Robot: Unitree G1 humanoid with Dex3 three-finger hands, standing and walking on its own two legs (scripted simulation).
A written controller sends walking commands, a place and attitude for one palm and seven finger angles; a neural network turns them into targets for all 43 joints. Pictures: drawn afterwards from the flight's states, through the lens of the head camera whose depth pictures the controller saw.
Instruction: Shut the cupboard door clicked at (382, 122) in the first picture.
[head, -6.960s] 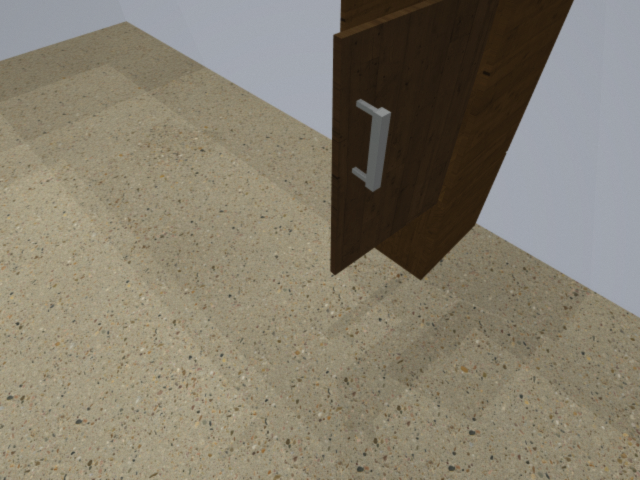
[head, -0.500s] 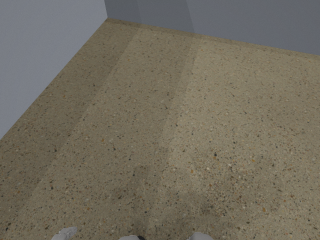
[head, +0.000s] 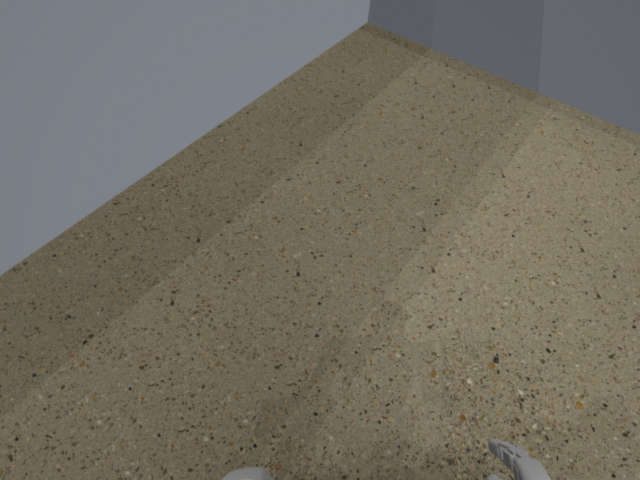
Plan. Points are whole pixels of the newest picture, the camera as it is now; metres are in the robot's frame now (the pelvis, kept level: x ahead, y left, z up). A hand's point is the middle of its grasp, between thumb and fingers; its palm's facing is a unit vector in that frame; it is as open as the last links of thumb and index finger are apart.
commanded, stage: walk to a spot facing it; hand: left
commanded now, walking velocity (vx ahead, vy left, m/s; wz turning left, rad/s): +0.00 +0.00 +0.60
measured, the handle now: out of the picture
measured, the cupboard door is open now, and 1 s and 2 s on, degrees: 84 84 84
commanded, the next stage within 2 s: none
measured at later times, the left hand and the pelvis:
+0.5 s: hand out of the picture +0.08 +0.17 -0.13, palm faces +0.25 -0.92 -0.30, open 7.3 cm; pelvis +0.02 -0.06 +0.01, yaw +17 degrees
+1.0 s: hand out of the picture -0.05 +0.18 -0.17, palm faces +0.59 -0.77 -0.25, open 7.3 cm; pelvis +0.02 -0.03 +0.01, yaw +35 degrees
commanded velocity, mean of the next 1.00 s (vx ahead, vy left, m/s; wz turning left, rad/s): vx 0.00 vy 0.00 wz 0.60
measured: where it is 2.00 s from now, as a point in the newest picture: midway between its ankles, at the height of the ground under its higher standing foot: outside the picture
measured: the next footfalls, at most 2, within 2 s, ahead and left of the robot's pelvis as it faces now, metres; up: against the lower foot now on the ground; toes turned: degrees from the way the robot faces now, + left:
right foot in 0.42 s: +0.07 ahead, -0.15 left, +0.00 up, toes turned +12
left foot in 0.84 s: +0.02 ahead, +0.07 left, +0.00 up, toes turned +37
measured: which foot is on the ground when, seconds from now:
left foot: down 0.00-0.42, up 0.44-0.82, down 0.84-1.00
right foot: down 0.00-0.00, up 0.02-0.40, down 0.42-0.84, up 0.86-1.00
